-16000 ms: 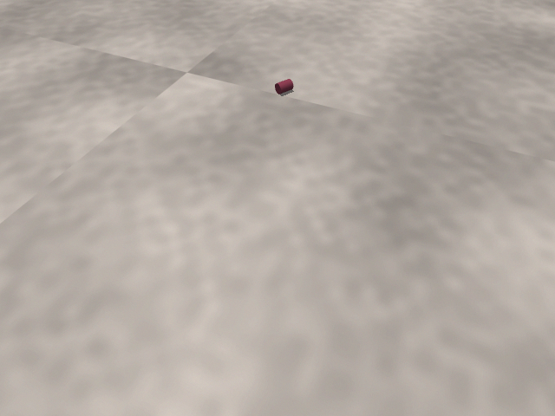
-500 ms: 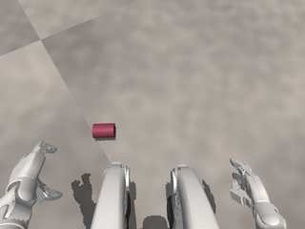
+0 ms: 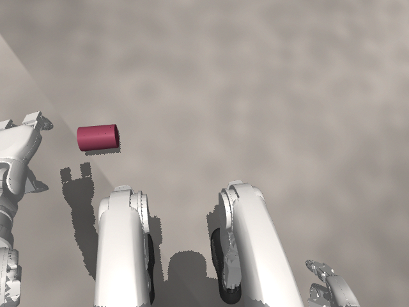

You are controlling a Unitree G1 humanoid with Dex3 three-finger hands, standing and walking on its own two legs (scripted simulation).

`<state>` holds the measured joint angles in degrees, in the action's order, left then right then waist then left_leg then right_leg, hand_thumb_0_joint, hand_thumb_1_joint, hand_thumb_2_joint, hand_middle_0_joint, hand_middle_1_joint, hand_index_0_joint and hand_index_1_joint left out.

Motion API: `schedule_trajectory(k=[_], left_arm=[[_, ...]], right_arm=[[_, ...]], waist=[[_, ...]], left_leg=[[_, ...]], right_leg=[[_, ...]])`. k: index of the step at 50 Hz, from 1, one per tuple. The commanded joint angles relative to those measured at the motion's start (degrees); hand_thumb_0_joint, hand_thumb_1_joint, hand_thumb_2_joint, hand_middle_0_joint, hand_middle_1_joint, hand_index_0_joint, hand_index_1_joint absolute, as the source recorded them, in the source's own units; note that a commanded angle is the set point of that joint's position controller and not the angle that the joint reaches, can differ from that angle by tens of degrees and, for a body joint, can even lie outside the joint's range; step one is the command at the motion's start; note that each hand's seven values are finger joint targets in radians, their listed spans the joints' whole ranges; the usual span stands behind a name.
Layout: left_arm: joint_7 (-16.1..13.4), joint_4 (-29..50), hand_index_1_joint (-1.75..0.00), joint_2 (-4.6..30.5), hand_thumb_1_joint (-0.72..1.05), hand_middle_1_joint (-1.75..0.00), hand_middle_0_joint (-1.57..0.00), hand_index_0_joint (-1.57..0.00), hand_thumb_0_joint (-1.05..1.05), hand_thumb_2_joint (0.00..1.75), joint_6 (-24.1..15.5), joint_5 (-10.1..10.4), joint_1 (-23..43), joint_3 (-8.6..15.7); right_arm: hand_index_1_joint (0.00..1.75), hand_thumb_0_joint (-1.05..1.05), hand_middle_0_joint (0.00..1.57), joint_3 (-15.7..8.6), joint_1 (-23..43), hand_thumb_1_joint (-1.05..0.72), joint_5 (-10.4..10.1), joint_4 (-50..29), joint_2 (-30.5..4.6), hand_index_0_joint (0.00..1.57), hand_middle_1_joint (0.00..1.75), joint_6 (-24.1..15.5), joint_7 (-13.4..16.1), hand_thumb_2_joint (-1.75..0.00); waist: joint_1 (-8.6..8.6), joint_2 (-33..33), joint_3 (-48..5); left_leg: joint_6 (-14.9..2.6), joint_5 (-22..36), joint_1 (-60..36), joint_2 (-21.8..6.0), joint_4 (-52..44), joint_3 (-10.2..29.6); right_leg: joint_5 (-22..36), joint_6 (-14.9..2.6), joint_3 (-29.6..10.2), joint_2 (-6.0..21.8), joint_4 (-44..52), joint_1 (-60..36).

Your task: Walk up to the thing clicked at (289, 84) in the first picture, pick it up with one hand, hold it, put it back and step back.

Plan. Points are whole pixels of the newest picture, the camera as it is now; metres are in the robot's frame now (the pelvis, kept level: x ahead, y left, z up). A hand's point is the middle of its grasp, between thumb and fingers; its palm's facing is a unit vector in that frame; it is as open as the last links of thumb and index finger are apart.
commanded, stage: rise first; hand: left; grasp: from above
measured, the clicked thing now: (99, 137) +0.51 +0.27 -0.37
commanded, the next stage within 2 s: none
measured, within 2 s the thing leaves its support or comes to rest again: neither
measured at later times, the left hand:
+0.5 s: hand (48, 149) +0.43 +0.33 -0.20, palm faces -0.44 -0.07 -0.90, open 13.3 cm
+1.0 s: hand (57, 144) +0.45 +0.32 -0.23, palm faces -0.43 -0.08 -0.90, open 13.3 cm
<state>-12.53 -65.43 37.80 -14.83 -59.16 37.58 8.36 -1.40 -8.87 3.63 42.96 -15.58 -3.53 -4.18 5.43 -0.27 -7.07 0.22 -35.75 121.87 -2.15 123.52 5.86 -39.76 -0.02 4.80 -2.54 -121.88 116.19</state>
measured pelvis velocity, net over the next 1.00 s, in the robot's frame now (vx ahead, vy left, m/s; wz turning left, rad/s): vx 0.01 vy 0.00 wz -0.07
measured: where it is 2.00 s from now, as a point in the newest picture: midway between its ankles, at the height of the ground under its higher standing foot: (186, 279)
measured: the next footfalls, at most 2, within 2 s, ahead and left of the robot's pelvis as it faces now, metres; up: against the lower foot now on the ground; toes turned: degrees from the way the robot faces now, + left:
none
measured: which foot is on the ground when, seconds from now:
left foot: down 0.00-1.00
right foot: down 0.00-1.00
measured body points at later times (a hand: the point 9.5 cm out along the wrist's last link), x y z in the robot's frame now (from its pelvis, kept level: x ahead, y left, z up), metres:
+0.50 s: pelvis +0.00 +0.00 -0.05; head +0.23 +0.07 +0.33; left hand +0.44 +0.33 -0.15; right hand +0.09 -0.27 -0.17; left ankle +0.10 +0.13 -0.37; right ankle +0.09 -0.11 -0.37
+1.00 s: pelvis +0.01 +0.00 -0.07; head +0.25 +0.07 +0.31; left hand +0.46 +0.33 -0.18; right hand +0.07 -0.27 -0.18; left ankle +0.10 +0.13 -0.37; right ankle +0.09 -0.11 -0.37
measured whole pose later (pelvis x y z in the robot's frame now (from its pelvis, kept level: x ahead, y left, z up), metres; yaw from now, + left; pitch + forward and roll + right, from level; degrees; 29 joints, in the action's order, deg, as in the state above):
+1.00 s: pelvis +0.01 +0.00 -0.07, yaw -4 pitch +33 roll -8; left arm -22.3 -77.9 45.5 -15.6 -70.9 48.6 8.9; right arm 3.2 -6.0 8.7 43.6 -15.1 -1.6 -6.3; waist 10.3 2.2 -2.2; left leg 0.1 -38.1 132.4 -2.8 136.6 8.7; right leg -41.2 0.6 7.0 -3.9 -133.1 125.9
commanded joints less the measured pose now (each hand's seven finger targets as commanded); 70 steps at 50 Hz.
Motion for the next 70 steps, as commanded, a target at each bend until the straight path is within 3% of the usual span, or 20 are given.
schedule_trajectory(k=[1, 5, 12, 14, 26, 28, 30, 37, 42, 44, 47, 51, 56, 57, 70], left_arm=[[-4.11, 4.06, -0.90, 18.14, -0.44, -0.90, -0.15, -0.15, 0.00, 0.94, -1.05, -3.01, 16.47, 2.48], [-5.70, 3.45, -0.87, 20.06, -0.42, -0.86, -0.18, -0.18, 0.00, 0.92, -1.32, -5.55, 19.36, 2.90], [-7.62, -0.09, -0.85, 18.59, -0.40, -0.85, -0.21, -0.20, 0.00, 0.89, -1.19, -8.88, 22.38, 0.71], [-8.29, 0.11, -0.85, 20.12, -0.39, -0.85, -0.21, -0.21, 0.00, 0.87, -1.37, -9.73, 23.89, 1.32], [-10.89, -3.81, -0.83, 21.89, -0.37, -0.83, -0.24, -0.23, 0.00, 0.86, -1.96, -12.63, 25.20, 1.49], [-11.38, -3.46, -0.83, 22.85, -0.38, -0.83, -0.23, -0.23, 0.00, 0.86, -1.95, -12.23, 25.36, 2.58], [-11.55, -4.03, -0.85, 22.29, -0.38, -0.86, -0.22, -0.22, 0.00, 0.86, -1.65, -12.11, 26.06, 1.70], [-11.98, -3.81, -0.85, 23.78, -0.38, -0.86, -0.22, -0.23, 0.00, 0.85, -0.97, -11.69, 26.24, 2.61], [-11.65, -4.55, -0.87, 23.80, -0.40, -0.88, -0.20, -0.21, 0.00, 0.87, -0.79, -11.44, 26.63, 1.86], [-11.81, -4.21, -0.87, 24.47, -0.40, -0.87, -0.21, -0.21, 0.00, 0.87, -0.80, -11.25, 26.15, 3.01], [-11.76, -4.63, -0.88, 23.56, -0.40, -0.89, -0.20, -0.20, 0.00, 0.87, -0.73, -11.06, 25.70, 2.24], [-11.88, -4.70, -0.88, 24.83, -0.41, -0.89, -0.19, -0.20, 0.00, 0.88, -0.65, -11.17, 25.76, 2.97], [-12.04, -5.06, -0.91, 23.71, -0.43, -0.92, -0.17, -0.18, 0.00, 0.90, -0.46, -11.07, 25.97, 2.27], [-12.07, -5.38, -0.90, 24.25, -0.50, -0.87, -0.19, -0.15, 0.00, 0.97, -0.54, -11.18, 26.45, 2.25], [-12.78, -6.17, -0.92, 22.89, -0.47, -0.91, -0.17, -0.16, 0.00, 0.94, 0.77, -11.59, 27.52, 0.88]], right_arm=[[0.30, 0.00, 0.20, -3.79, -7.05, -0.89, 0.46, -2.81, -11.96, 0.20, 0.30, -0.23, 0.08, -0.90], [0.30, 0.00, 0.20, -3.37, -7.64, -0.90, 1.33, -2.14, -12.05, 0.20, 0.30, 0.63, -0.33, -0.90], [0.30, 0.00, 0.20, -3.06, -7.35, -0.91, 2.41, -0.85, -12.66, 0.20, 0.30, 1.29, -0.74, -0.90], [0.30, 0.00, 0.20, -2.82, -7.65, -0.91, 2.68, -0.47, -12.83, 0.20, 0.30, 1.42, -0.87, -0.90], [0.30, 0.00, 0.20, -1.28, -7.16, -0.91, 4.17, -0.15, -12.40, 0.20, 0.30, 1.87, -1.34, -0.90], [0.30, 0.00, 0.20, -1.33, -7.26, -0.91, 4.22, -0.20, -12.52, 0.20, 0.30, 1.92, -1.29, -0.90], [0.30, 0.00, 0.20, -1.10, -7.06, -0.91, 4.33, -0.25, -12.60, 0.20, 0.30, 1.77, -1.36, -0.91], [0.30, 0.00, 0.20, -0.64, -7.67, -0.91, 4.70, -0.18, -12.69, 0.20, 0.30, 1.65, -1.41, -0.90], [0.30, 0.00, 0.20, -0.30, -7.47, -0.91, 4.61, -0.05, -12.90, 0.20, 0.30, 1.57, -1.44, -0.90], [0.30, 0.00, 0.20, 0.05, -7.96, -0.91, 4.74, -0.33, -12.92, 0.20, 0.30, 1.61, -1.54, -0.90], [0.30, 0.00, 0.20, 0.20, -7.96, -0.91, 4.86, -0.29, -12.97, 0.20, 0.30, 1.51, -1.58, -0.90], [0.30, 0.00, 0.20, 0.42, -7.90, -0.91, 4.74, -0.55, -13.25, 0.20, 0.30, 1.62, -1.59, -0.90], [0.30, 0.00, 0.20, 0.60, -7.66, -0.91, 4.75, -0.36, -13.29, 0.20, 0.30, 1.59, -1.67, -0.90], [0.30, 0.00, 0.20, 0.58, -7.66, -0.91, 4.71, -0.57, -13.33, 0.20, 0.30, 1.50, -1.73, -0.90], [0.30, 0.00, 0.20, 0.88, -8.51, -0.91, 4.55, -0.28, -13.46, 0.20, 0.30, 0.99, -1.97, -0.90]], waist=[[-0.20, -9.80, -33.16], [-0.19, -11.56, -35.31], [1.37, -14.45, -33.23], [1.75, -14.22, -34.43], [2.78, -13.07, -33.66], [2.49, -13.56, -34.75], [3.02, -13.91, -33.51], [3.25, -13.97, -35.24], [3.73, -14.83, -33.09], [3.74, -13.94, -33.56], [3.98, -13.96, -33.61], [3.94, -14.03, -33.53], [4.13, -15.24, -32.85], [4.46, -15.48, -32.51], [5.37, -15.67, -32.47]], left_leg=[[-1.78, 1.01, -27.85, 1.32, -12.24, -2.42], [-1.70, 3.09, -28.02, 1.27, -10.10, -2.64], [-1.22, 2.20, -28.62, 0.65, -9.15, -0.80], [-1.40, 3.82, -28.29, 0.66, -7.54, -1.14], [-2.03, 5.47, -23.10, 0.60, -2.80, -2.31], [-1.86, 5.72, -24.09, 0.51, -2.83, -1.93], [-1.86, 5.19, -23.37, 0.34, -2.57, -1.81], [-2.02, 7.34, -22.46, 0.27, -0.66, -2.39], [-1.97, 6.10, -21.15, 0.09, -0.33, -1.98], [-2.07, 6.65, -20.76, 0.17, 0.03, -2.06], [-2.08, 6.91, -20.92, 0.11, 0.42, -2.11], [-2.07, 6.56, -20.59, 0.07, 0.62, -1.82], [-1.78, 5.98, -20.82, 0.20, 0.23, -1.49], [-1.86, 5.36, -20.51, 0.17, 0.40, -1.55], [-1.71, 7.05, -21.23, 0.13, 0.77, -1.25]], right_leg=[[4.40, -2.42, 2.02, -0.79, 13.27, -9.69], [6.43, -2.45, 2.27, -0.85, 11.28, -9.36], [6.25, -2.53, 3.62, -0.76, 7.54, -3.05], [7.87, -2.34, 3.65, -0.91, 7.17, -3.99], [9.78, -1.98, 3.86, -1.81, 5.62, -5.58], [9.87, -2.06, 4.06, -1.82, 4.87, -5.13], [9.76, -2.08, 4.16, -1.89, 4.82, -4.28], [12.23, -1.87, 3.98, -2.12, 4.28, -6.78], [11.28, -2.02, 4.18, -2.15, 3.59, -4.78], [11.82, -1.82, 4.27, -2.23, 3.78, -6.44], [12.21, -1.83, 4.26, -2.25, 3.51, -6.35], [11.96, -1.86, 4.54, -2.35, 3.24, -5.98], [11.32, -2.09, 4.92, -2.33, 2.45, -4.55], [10.90, -2.13, 4.88, -2.39, 2.74, -4.18], [12.77, -2.07, 5.05, -2.27, 2.23, -4.06]])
